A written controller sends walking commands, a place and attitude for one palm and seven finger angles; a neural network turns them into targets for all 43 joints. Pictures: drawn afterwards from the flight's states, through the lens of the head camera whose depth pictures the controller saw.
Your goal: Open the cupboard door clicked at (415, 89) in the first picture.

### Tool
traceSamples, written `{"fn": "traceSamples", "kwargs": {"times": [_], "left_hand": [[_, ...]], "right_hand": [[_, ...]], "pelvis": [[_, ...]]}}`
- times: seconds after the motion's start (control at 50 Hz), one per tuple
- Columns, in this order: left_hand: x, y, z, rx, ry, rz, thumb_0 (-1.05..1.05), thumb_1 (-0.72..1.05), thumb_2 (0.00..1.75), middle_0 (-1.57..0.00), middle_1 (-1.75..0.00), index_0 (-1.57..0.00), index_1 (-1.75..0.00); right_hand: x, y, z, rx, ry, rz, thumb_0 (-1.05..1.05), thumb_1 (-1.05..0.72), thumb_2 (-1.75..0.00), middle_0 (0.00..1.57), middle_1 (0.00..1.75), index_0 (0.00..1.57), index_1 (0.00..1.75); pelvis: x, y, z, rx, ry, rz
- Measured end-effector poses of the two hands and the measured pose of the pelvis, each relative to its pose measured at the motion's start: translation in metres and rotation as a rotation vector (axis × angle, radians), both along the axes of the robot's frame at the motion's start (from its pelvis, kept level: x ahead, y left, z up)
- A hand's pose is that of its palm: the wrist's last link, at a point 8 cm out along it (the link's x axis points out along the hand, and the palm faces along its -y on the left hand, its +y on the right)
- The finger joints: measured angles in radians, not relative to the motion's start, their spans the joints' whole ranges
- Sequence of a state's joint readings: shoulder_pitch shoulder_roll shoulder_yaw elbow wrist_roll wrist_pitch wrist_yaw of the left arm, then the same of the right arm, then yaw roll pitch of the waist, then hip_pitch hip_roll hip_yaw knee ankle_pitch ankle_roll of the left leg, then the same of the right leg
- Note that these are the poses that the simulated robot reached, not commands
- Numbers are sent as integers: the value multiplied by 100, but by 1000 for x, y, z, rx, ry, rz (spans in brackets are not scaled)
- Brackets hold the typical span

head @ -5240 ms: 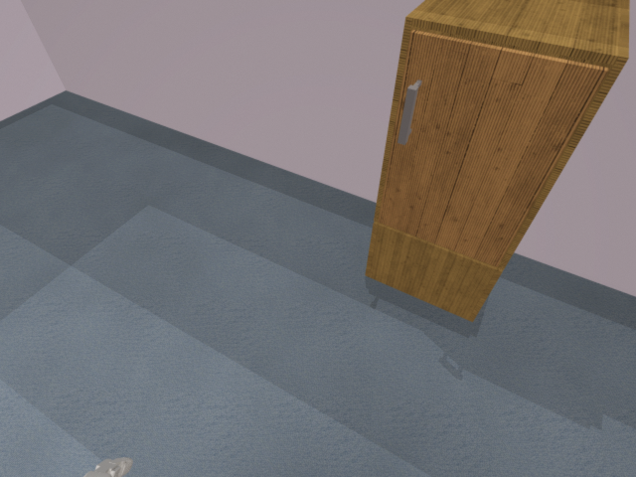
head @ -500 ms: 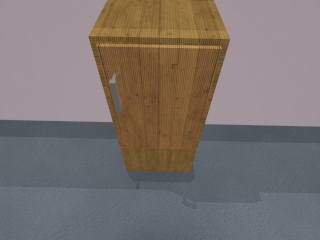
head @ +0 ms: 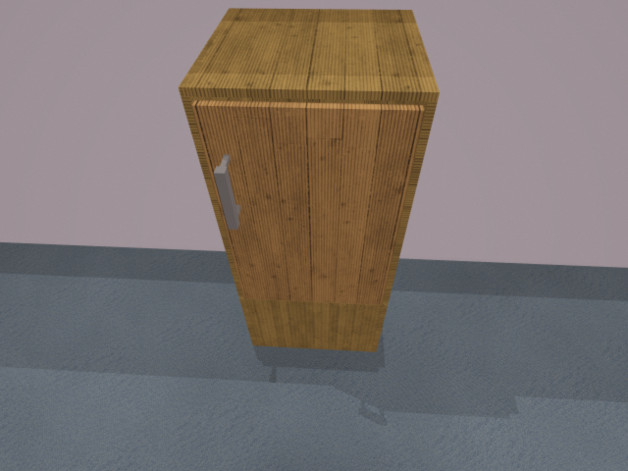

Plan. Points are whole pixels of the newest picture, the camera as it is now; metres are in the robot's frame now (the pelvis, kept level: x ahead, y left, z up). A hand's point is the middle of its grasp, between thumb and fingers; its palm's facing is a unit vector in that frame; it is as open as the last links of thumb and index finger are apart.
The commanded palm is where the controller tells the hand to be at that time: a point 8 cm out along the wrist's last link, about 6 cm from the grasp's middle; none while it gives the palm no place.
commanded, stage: look again from close up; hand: left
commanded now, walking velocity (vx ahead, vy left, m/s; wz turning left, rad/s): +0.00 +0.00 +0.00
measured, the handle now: (229, 192) +0.60 +0.20 -0.01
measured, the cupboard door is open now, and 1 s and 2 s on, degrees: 0 0 0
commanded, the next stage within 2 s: shuffle to correct the standing spot in 0.60 s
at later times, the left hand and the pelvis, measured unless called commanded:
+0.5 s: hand out of the picture -0.01 +0.23 -0.18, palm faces +0.00 -0.98 -0.21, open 7.4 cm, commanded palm none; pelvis -0.01 +0.05 -0.01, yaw -1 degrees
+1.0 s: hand out of the picture +0.00 +0.19 -0.19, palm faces +0.01 -0.99 -0.17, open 7.4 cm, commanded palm none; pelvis +0.03 +0.03 -0.02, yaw -1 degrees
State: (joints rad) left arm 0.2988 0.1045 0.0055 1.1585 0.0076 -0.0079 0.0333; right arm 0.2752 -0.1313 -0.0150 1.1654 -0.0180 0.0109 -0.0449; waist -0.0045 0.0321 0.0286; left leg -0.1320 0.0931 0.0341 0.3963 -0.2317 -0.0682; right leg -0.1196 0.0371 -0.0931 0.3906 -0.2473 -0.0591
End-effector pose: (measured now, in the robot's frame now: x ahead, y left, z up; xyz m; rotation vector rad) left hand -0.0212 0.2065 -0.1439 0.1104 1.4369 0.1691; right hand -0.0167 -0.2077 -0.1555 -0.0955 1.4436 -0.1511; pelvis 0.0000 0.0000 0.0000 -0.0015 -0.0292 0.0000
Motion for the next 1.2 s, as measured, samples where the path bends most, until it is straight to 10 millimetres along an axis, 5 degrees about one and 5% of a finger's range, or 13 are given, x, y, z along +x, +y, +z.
{"fn": "traceSamples", "kwargs": {"times": [0.16, 0.38, 0.52, 0.88, 1.04, 1.2], "left_hand": [[-11, 0, -2, -11, -5, -21, 1, 91, 90, -20, -30, -20, -30], [3, 53, -5, 20, -63, -43, 1, 91, 90, -20, -30, -20, -30], [11, 70, -2, 37, -73, -65, 0, 91, 90, -20, -30, -19, -29], [9, 47, -9, -9, 5, -66, 1, 91, 90, -20, -30, -20, -29], [19, 28, -14, -11, 14, -10, 0, 91, 90, -20, -30, -20, -29], [10, 23, -21, -53, 134, 38, 0, 91, 90, -20, -30, -20, -29]], "right_hand": [[2, 2, 2, -19, -31, -5, 1, -92, -90, 20, 30, 20, 30], [-5, 37, -1, -16, -92, 13, 2, -94, -90, 20, 30, 20, 30], [-18, 54, 0, 8, -63, 7, 2, -93, -90, 20, 30, 20, 30], [-5, 40, -3, -4, -28, -10, 1, -91, -90, 20, 30, 20, 30], [27, 17, -9, -16, -4, 15, 1, -91, -90, 20, 30, 20, 30], [121, 8, 3, -94, -142, 67, 2, -93, -90, 20, 30, 20, 30]], "pelvis": [[-8, 11, -2, -17, 18, -14], [-13, 44, -7, -6, 5, -16], [-14, 52, -6, 6, 12, -21], [6, 43, -9, 18, 25, -32], [35, 25, -17, -2, 50, -4], [69, 35, -19, -12, 42, -18]]}}
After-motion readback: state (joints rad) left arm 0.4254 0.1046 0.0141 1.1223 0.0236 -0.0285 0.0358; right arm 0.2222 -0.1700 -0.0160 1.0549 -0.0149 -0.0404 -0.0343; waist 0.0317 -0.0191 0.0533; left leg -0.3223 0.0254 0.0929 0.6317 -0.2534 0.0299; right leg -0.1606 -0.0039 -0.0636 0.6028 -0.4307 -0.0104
